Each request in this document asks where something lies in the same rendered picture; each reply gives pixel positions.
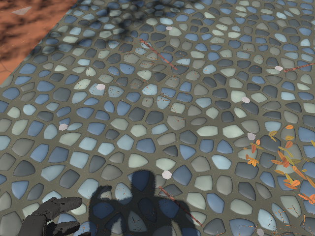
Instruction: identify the left robot hand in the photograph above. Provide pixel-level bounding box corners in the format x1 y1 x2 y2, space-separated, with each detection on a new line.
18 197 92 236

